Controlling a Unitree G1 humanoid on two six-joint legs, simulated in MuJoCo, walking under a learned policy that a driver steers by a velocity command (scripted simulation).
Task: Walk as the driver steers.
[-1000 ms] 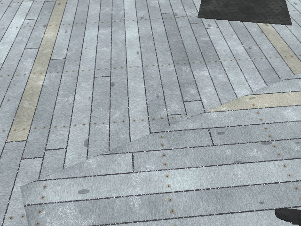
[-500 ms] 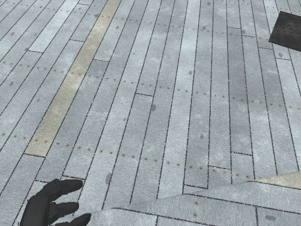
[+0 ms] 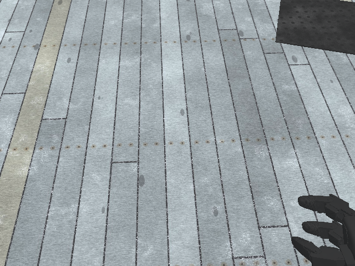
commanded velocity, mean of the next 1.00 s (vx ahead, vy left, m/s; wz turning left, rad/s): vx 0.09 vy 0.00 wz -0.56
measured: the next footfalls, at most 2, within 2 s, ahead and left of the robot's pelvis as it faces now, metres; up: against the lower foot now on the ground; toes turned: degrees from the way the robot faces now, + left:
left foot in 0.18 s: +0.31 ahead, +0.09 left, -0.13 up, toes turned -21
right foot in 1.16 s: +0.17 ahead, -0.07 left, +0.00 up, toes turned -25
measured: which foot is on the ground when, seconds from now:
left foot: up 0.00-0.16, down 0.18-1.00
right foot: down 0.00-0.18, up 0.20-1.00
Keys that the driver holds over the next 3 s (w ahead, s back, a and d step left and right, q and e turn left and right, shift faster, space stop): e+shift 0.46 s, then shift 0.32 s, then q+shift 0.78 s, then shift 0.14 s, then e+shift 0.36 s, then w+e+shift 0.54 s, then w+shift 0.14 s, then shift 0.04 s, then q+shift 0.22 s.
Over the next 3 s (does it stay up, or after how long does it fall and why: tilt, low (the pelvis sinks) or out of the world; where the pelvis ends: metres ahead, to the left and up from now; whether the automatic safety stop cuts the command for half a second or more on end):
stays up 0.55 0.05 -0.15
